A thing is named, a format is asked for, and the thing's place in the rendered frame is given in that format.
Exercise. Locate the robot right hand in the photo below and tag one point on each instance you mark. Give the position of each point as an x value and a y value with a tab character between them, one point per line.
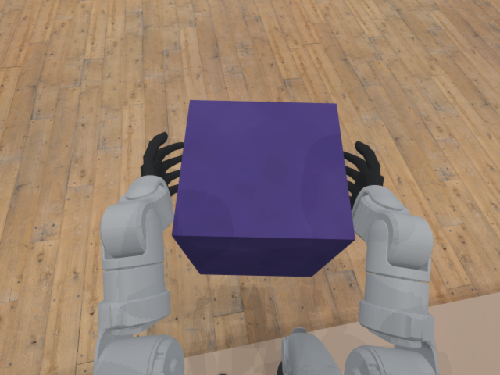
369	170

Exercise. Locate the robot right forearm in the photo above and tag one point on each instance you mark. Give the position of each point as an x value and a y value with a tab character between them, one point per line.
399	247

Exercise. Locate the right robot thigh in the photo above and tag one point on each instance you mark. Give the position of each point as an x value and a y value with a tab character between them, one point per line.
305	354

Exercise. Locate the right robot upper arm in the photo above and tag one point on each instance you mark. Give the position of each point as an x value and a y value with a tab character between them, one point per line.
375	360

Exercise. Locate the robot left hand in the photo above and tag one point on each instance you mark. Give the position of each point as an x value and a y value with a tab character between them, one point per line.
154	156

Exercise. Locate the robot left forearm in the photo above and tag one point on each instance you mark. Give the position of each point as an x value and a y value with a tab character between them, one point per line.
131	233

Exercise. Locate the carton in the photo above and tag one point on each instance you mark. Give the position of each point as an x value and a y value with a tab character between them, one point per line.
263	188

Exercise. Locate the left robot upper arm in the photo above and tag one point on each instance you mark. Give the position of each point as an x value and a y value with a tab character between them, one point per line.
144	355

